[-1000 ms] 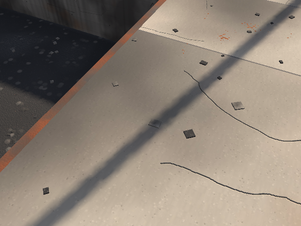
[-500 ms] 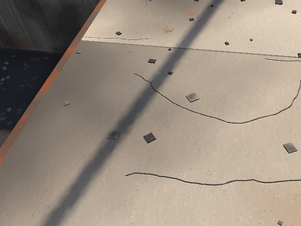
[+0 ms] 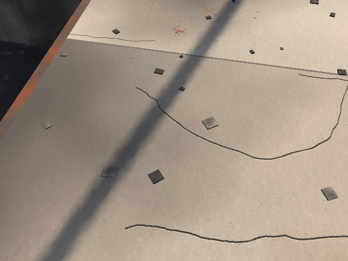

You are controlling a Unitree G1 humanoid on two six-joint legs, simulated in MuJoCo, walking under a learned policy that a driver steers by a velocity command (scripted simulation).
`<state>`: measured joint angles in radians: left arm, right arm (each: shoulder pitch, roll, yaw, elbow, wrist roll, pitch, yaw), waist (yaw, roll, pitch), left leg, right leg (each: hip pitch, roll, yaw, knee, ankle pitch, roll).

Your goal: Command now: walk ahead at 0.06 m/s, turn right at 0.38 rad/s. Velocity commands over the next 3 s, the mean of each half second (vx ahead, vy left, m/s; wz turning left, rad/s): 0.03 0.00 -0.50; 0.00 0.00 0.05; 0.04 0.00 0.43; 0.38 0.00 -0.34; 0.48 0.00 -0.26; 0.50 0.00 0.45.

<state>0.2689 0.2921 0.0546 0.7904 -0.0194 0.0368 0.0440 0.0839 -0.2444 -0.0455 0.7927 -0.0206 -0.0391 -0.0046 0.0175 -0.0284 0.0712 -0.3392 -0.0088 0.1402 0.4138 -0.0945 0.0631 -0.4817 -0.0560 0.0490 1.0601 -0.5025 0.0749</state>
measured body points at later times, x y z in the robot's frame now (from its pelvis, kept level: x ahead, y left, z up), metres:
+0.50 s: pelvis +0.05 -0.06 +0.01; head +0.08 -0.10 +0.46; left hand +0.25 +0.18 -0.07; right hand +0.14 -0.38 -0.11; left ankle +0.10 +0.10 -0.66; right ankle +0.05 -0.15 -0.73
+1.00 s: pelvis +0.08 -0.04 +0.00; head +0.10 -0.04 +0.45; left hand +0.27 +0.22 -0.10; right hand +0.16 -0.34 -0.11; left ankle +0.12 +0.09 -0.73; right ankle +0.05 -0.15 -0.73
